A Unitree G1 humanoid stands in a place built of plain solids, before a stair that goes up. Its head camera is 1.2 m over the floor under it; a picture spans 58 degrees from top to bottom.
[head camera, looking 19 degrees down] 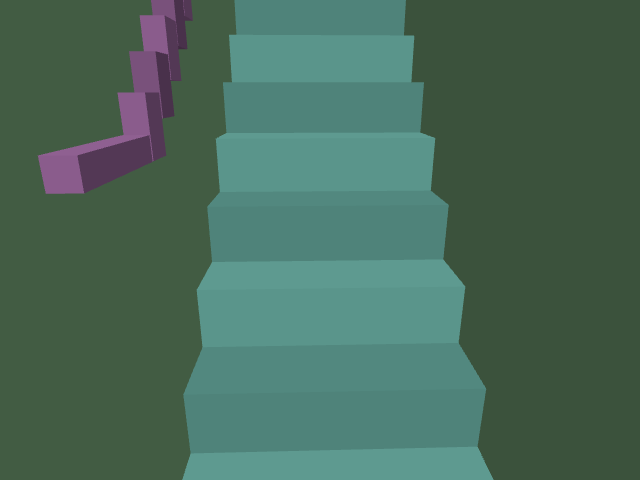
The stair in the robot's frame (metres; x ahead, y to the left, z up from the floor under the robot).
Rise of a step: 0.21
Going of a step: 0.23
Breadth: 0.94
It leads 2 degrees to the left of straight ahead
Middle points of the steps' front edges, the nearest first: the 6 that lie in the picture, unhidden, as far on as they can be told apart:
1.00 -0.04 0.41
1.23 -0.04 0.62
1.46 -0.03 0.82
1.69 -0.02 1.03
1.93 -0.02 1.23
2.16 -0.01 1.44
